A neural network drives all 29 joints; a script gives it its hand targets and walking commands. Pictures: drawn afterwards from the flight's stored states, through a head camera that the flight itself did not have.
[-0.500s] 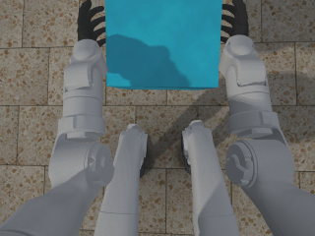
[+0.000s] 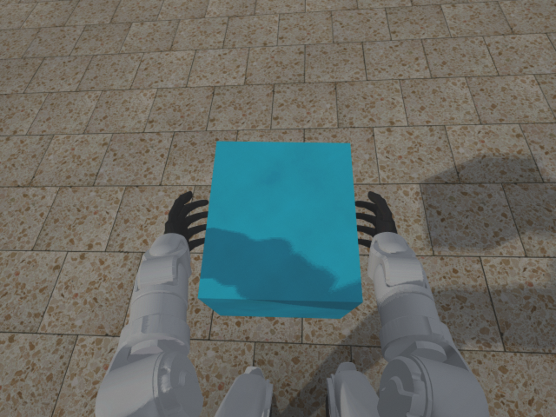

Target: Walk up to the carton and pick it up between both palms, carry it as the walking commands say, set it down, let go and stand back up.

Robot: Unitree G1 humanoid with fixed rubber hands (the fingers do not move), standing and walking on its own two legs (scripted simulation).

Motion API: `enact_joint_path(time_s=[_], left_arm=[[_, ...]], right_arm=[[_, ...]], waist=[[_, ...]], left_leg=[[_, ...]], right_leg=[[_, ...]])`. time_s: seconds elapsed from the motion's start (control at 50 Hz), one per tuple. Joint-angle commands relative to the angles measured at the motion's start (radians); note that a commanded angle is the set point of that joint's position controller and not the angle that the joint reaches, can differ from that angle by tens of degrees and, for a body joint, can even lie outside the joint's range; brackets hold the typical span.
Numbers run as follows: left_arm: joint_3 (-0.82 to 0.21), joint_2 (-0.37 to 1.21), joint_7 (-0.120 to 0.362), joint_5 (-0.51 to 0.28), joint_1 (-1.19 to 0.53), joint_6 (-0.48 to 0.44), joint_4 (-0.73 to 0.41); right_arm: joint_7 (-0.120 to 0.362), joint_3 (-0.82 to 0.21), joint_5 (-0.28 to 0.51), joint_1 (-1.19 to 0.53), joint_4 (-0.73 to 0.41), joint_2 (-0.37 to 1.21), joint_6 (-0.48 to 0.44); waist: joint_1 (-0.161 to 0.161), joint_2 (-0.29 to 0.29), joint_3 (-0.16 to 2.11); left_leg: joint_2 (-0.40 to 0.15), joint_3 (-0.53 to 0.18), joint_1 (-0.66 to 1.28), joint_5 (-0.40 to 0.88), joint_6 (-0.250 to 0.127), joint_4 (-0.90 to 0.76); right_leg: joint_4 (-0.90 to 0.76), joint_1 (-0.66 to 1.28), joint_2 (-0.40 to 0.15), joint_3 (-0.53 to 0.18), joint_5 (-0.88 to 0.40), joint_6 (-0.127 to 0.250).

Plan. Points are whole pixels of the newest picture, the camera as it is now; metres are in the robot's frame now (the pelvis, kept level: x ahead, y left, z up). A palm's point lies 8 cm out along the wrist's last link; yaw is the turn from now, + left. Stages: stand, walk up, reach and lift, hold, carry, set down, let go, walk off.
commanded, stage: reach and lift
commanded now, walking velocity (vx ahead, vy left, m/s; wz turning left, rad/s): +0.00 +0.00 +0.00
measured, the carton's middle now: (281, 234) +0.42 +0.03 -0.10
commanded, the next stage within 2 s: none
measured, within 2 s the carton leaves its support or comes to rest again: neither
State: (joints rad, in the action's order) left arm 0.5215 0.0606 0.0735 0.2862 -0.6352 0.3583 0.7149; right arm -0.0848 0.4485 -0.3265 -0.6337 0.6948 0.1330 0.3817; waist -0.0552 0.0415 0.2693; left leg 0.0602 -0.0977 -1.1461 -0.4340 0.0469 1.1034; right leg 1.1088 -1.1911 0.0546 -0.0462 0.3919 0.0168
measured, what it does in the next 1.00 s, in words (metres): rises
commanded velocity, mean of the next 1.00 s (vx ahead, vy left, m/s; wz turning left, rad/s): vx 0.00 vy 0.00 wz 0.00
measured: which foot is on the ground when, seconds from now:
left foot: down 0.00-1.00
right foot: down 0.00-1.00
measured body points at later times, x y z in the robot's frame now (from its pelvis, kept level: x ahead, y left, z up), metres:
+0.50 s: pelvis +0.01 +0.02 +0.05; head +0.06 -0.01 +0.50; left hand +0.36 +0.18 +0.05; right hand +0.36 -0.13 +0.03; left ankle +0.04 +0.14 -0.64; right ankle +0.06 -0.10 -0.64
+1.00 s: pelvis +0.04 -0.01 +0.09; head +0.02 -0.02 +0.54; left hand +0.34 +0.18 +0.10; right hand +0.36 -0.14 +0.10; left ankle +0.04 +0.14 -0.64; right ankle +0.06 -0.10 -0.64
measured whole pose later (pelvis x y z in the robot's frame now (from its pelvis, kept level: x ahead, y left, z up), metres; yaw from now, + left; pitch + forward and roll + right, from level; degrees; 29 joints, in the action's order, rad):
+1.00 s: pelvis +0.04 -0.01 +0.09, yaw -1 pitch +5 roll +1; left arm 0.41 0.16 0.05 0.32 -0.30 0.52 0.44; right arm 0.00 0.31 -0.29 -0.31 0.46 0.17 0.54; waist -0.06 0.01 0.16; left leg 0.02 -0.11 -0.35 -0.26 0.03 0.52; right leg 0.55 -0.40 0.06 -0.06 0.23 0.03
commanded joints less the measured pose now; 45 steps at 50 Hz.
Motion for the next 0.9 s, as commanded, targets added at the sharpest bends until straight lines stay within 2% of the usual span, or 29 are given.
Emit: enact_joint_path(time_s=[0.0,0.02,0.06,0.08,0.1,0.12,0.14,0.2,0.22,0.26,0.3,0.32,0.34,0.38,0.42,0.44,0.46,0.48,0.52,0.56,0.58,0.6,0.62,0.64,0.66,0.68,0.74,0.82,0.88], left_arm=[[-0.587,0.996,0.223,-0.184,-0.436,-0.059,-0.002],[-0.689,0.999,0.206,-0.229,-0.56,-0.089,-0.162],[-0.778,1.02,0.188,-0.259,-0.522,-0.099,-0.238],[-0.784,1.021,0.169,-0.249,-0.499,-0.104,-0.237],[-0.821,1.011,0.151,-0.262,-0.554,-0.113,-0.326],[-0.754,0.962,0.15,-0.204,-0.459,-0.104,-0.256],[-0.83,1.01,0.145,-0.249,-0.458,-0.105,-0.304],[-0.8,1.04,0.138,-0.19,-0.331,-0.068,-0.186],[-0.704,1.016,0.141,-0.126,-0.289,-0.052,-0.099],[-0.736,1.067,0.146,-0.148,-0.249,-0.039,-0.102],[-0.772,1.12,0.165,-0.196,-0.303,-0.029,-0.162],[-0.713,1.109,0.162,-0.166,-0.242,-0.022,-0.1],[-0.759,1.13,0.175,-0.199,-0.332,-0.017,-0.167],[-0.744,1.115,0.198,-0.227,-0.424,0.009,-0.155],[-0.606,1.06,0.218,-0.178,-0.311,0.051,-0.029],[-0.634,1.074,0.214,-0.179,-0.393,0.048,-0.059],[-0.582,1.04,0.228,-0.161,-0.423,0.066,0.012],[-0.573,1.008,0.221,-0.152,-0.444,0.061,-0.045],[-0.614,1.057,0.226,-0.184,-0.514,0.079,-0.058],[-0.651,1.052,0.227,-0.2,-0.562,0.054,-0.143],[-0.606,1.08,0.229,-0.181,-0.486,0.077,-0.061],[-0.651,1.082,0.217,-0.183,-0.554,0.063,-0.142],[-0.705,1.131,0.216,-0.208,-0.534,0.051,-0.212],[-0.632,1.033,0.218,-0.164,-0.496,0.066,-0.143],[-0.745,1.116,0.209,-0.222,-0.503,0.059,-0.274],[-0.657,1.089,0.213,-0.168,-0.364,0.084,-0.131],[-0.711,1.025,0.21,-0.195,-0.323,0.086,-0.232],[-0.593,0.942,0.224,-0.144,-0.158,0.111,-0.159],[-0.71,1.039,0.236,-0.198,-0.163,0.146,-0.246]], right_arm=[[0.254,-0.576,0.183,-0.46,-0.083,0.907,-0.093],[0.271,-0.661,0.222,-0.545,-0.211,0.904,-0.109],[0.288,-0.728,0.264,-0.455,-0.19,0.971,-0.113],[0.3,-0.772,0.29,-0.551,-0.236,0.939,-0.126],[0.309,-0.77,0.3,-0.492,-0.194,0.974,-0.12],[0.317,-0.726,0.284,-0.438,-0.126,0.964,-0.118],[0.327,-0.769,0.295,-0.444,-0.188,0.998,-0.117],[0.347,-0.763,0.266,-0.434,-0.177,0.962,-0.091],[0.355,-0.679,0.211,-0.39,-0.092,0.918,-0.088],[0.371,-0.728,0.233,-0.448,-0.179,0.938,-0.08],[0.373,-0.736,0.227,-0.365,-0.179,0.95,-0.06],[0.381,-0.731,0.244,-0.422,-0.164,0.908,-0.061],[0.371,-0.709,0.227,-0.389,-0.203,0.887,-0.06],[0.364,-0.643,0.193,-0.406,-0.132,0.901,-0.026],[0.349,-0.57,0.123,-0.408,-0.102,0.865,0.008],[0.358,-0.528,0.134,-0.424,-0.048,0.873,0.009],[0.352,-0.494,0.114,-0.465,-0.056,0.863,0.019],[0.355,-0.508,0.117,-0.43,-0.017,0.914,0.033],[0.359,-0.475,0.121,-0.445,0.006,0.882,0.038],[0.368,-0.549,0.195,-0.515,-0.084,0.944,0.03],[0.357,-0.545,0.179,-0.503,-0.088,0.922,0.034],[0.364,-0.551,0.214,-0.513,-0.083,0.937,0.029],[0.374,-0.659,0.262,-0.589,-0.22,0.999,0.022],[0.371,-0.554,0.219,-0.478,-0.11,0.941,0.044],[0.377,-0.66,0.279,-0.477,-0.169,1.033,0.04],[0.38,-0.642,0.251,-0.495,-0.198,0.967,0.051],[0.367,-0.708,0.273,-0.362,-0.23,1.006,0.065],[0.362,-0.728,0.245,-0.309,-0.175,1.045,0.107],[0.35,-0.75,0.267,-0.233,-0.266,1.001,0.122]], waist=[[0.039,-0.09,0.534],[0.058,-0.084,0.719],[0.065,-0.071,0.792],[0.0,-0.033,0.836],[-0.013,-0.023,0.831],[-0.04,0.009,0.694],[0.005,-0.042,0.825],[-0.06,-0.018,0.707],[-0.044,-0.006,0.53],[-0.055,-0.024,0.612],[0.016,-0.059,0.63],[-0.018,-0.001,0.54],[0.056,-0.033,0.572],[0.079,-0.026,0.414],[0.074,-0.138,0.244],[0.101,-0.108,0.184],[0.077,-0.095,0.138],[0.035,-0.087,0.147],[0.088,-0.045,0.144],[0.033,-0.02,0.237],[0.05,-0.046,0.232],[0.037,0.044,0.274],[-0.005,-0.021,0.475],[0.03,0.027,0.274],[-0.006,0.002,0.498],[-0.021,-0.026,0.4],[-0.01,-0.07,0.446],[-0.084,-0.192,0.264],[-0.007,-0.115,0.177]], left_leg=[[0.081,0.04,0.185,0.425,-0.038,-0.202],[0.088,0.05,0.288,0.466,-0.024,-0.197],[0.087,0.044,0.355,0.587,-0.021,-0.205],[0.082,0.027,0.436,0.617,-0.018,-0.203],[0.08,0.028,0.489,0.704,-0.005,-0.212],[0.063,0.037,0.446,0.692,-0.015,-0.235],[0.064,0.014,0.576,0.695,-0.01,-0.244],[0.076,0.041,0.472,0.533,-0.02,-0.277],[0.053,0.033,0.466,0.488,-0.03,-0.312],[0.051,0.018,0.573,0.531,-0.03,-0.326],[0.049,0.037,0.582,0.425,-0.032,-0.35],[0.04,0.009,0.643,0.51,-0.036,-0.379],[0.047,0.033,0.624,0.449,-0.029,-0.356],[0.038,0.023,0.576,0.321,-0.021,-0.403],[0.043,0.042,0.502,0.108,-0.043,-0.445],[0.032,0.024,0.517,0.081,-0.044,-0.46],[0.047,0.055,0.436,-0.013,-0.048,-0.472],[0.05,0.058,0.472,0.006,-0.049,-0.494],[0.046,0.054,0.545,0.005,-0.038,-0.51],[0.045,0.051,0.629,0.15,-0.045,-0.519],[0.045,0.058,0.635,0.146,-0.046,-0.513],[0.055,0.066,0.648,0.196,-0.033,-0.528],[0.064,0.068,0.759,0.28,-0.042,-0.518],[0.048,0.071,0.636,0.184,-0.04,-0.535],[0.062,0.065,0.782,0.346,-0.041,-0.546],[0.053,0.059,0.743,0.336,-0.052,-0.545],[0.045,0.048,0.782,0.449,-0.064,-0.557],[0.051,0.058,0.739,0.357,-0.078,-0.594],[0.055,0.044,0.853,0.384,-0.065,-0.618]], right_leg=[[-0.177,0.63,0.058,-0.047,-0.592,-0.02],[-0.162,0.666,0.08,-0.012,-0.615,-0.026],[-0.175,0.74,0.073,-0.029,-0.745,-0.027],[-0.141,0.669,0.08,-0.01,-0.666,-0.03],[-0.168,0.626,0.087,-0.012,-0.653,-0.029],[-0.205,0.566,0.069,-0.024,-0.654,-0.028],[-0.212,0.607,0.082,-0.003,-0.611,-0.031],[-0.241,0.655,0.066,-0.038,-0.5,-0.017],[-0.279,0.509,0.055,-0.03,-0.429,-0.017],[-0.286,0.551,0.073,-0.022,-0.395,-0.018],[-0.334,0.625,0.069,-0.032,-0.365,-0.003],[-0.329,0.557,0.056,-0.019,-0.371,-0.014],[-0.356,0.62,0.067,-0.03,-0.373,-0.004],[-0.368,0.627,0.072,-0.008,-0.257,0.009],[-0.43,0.68,0.065,-0.008,-0.103,-0.005],[-0.432,0.603,0.047,-0.013,-0.064,0.005],[-0.46,0.65,0.04,-0.012,0.003,0.009],[-0.461,0.712,0.036,-0.015,-0.017,0.001],[-0.482,0.697,0.043,-0.001,-0.006,0.009],[-0.474,0.764,0.057,0.011,-0.154,-0.008],[-0.491,0.78,0.04,0.005,-0.136,-0.011],[-0.479,0.839,0.053,0.011,-0.209,-0.009],[-0.484,0.922,0.067,0.025,-0.261,-0.018],[-0.492,0.865,0.061,0.019,-0.203,-0.015],[-0.51,0.984,0.068,0.011,-0.34,-0.014],[-0.508,0.949,0.056,0.021,-0.325,-0.03],[-0.534,1.089,0.034,-0.018,-0.492,-0.04],[-0.603,1.095,0.017,-0.046,-0.436,-0.064],[-0.653,1.056,0.023,-0.042,-0.392,-0.043]])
